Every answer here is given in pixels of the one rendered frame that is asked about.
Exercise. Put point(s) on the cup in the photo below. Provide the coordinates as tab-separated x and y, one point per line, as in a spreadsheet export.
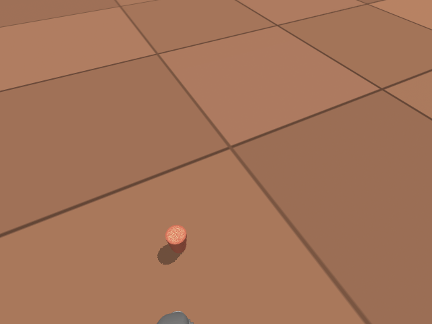
176	238

